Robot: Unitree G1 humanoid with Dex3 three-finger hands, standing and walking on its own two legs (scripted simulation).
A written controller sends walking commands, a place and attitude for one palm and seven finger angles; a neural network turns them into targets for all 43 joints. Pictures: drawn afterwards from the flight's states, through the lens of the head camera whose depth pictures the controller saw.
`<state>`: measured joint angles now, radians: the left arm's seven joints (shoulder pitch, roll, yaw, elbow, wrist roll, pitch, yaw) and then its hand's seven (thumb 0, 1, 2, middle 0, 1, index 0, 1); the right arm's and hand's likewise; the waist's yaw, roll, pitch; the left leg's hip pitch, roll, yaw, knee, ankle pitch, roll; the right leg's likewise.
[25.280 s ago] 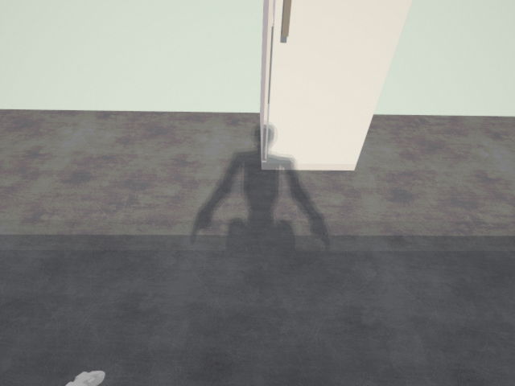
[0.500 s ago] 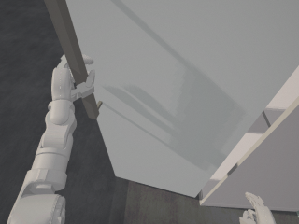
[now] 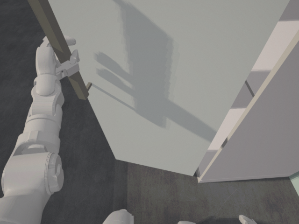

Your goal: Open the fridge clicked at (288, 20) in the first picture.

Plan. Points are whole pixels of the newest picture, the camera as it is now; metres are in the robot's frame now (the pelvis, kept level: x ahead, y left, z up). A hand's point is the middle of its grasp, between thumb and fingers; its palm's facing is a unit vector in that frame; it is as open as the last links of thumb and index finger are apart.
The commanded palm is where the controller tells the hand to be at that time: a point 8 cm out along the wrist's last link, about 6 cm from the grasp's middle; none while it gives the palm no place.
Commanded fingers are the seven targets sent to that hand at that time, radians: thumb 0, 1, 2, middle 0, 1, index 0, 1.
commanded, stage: stop walking and hold the door back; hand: left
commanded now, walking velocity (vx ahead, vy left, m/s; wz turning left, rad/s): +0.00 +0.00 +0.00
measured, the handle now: (62, 37) +0.51 +0.22 +0.22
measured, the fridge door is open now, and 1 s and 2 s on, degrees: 73 71 71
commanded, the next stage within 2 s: loosen the grip on the handle in 0.02 s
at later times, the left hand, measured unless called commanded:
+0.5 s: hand (71, 64) +0.48 +0.21 +0.16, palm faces +0.22 -0.97 -0.13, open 12.2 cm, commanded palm +0.45 +0.27 +0.16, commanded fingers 0.00 -0.55 0.20 -0.32 -1.23 -0.32 -1.23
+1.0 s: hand (54, 58) +0.49 +0.26 +0.17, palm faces +0.32 -0.93 -0.17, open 14.6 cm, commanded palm +0.46 +0.31 +0.17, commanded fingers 0.00 -0.55 0.20 -0.25 -1.15 -0.25 -1.15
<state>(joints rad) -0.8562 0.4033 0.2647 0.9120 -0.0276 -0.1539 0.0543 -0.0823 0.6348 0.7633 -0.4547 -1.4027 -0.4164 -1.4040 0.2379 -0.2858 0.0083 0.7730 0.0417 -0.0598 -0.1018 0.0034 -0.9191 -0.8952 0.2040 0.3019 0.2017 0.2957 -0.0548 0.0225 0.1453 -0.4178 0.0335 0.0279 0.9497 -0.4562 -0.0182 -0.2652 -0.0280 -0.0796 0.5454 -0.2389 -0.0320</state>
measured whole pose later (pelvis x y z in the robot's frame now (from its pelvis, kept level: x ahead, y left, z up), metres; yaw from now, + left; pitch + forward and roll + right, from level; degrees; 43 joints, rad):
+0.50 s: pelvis +0.02 +0.04 +0.00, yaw -2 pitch +3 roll +0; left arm -0.75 0.33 0.24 0.78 0.02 -0.08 0.12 -0.02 -0.28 0.34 -0.42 -1.36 -0.38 -1.34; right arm 0.37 -0.22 -0.02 0.74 0.00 -0.12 0.02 0.01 -0.91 -0.90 0.20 0.30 0.20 0.30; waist -0.06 -0.02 -0.02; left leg -0.34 0.04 0.09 0.52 -0.23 0.01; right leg -0.33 -0.05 -0.03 0.49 -0.21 0.03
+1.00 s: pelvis +0.04 +0.02 +0.00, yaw -2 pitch +4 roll -1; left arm -0.73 0.46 0.37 0.80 0.00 -0.10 0.04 -0.02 -0.54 0.20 -0.26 -1.16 -0.25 -1.16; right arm 0.32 -0.28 -0.04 0.76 0.00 -0.09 -0.03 0.00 -0.91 -0.90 0.20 0.30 0.20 0.30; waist -0.07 0.01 0.01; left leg -0.32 0.07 0.07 0.49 -0.24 -0.02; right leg -0.30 -0.02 -0.05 0.47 -0.23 0.00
